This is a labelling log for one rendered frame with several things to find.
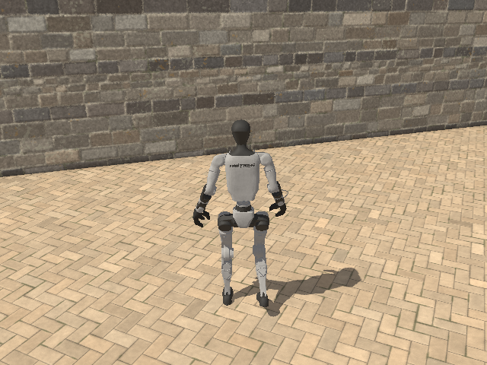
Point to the right robot upper arm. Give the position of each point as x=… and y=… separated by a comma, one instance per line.
x=266, y=160

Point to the robot left hand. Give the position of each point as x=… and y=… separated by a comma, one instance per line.
x=197, y=216

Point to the right robot forearm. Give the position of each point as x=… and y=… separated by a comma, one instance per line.
x=278, y=196

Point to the robot left thigh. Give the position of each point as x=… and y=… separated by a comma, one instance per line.
x=225, y=227

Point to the robot torso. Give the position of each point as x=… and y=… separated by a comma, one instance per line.
x=242, y=175

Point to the robot right hand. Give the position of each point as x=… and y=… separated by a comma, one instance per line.
x=275, y=206

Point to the left robot upper arm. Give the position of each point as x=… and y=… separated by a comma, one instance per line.
x=218, y=161

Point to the left robot forearm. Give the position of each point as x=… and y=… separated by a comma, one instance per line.
x=203, y=201

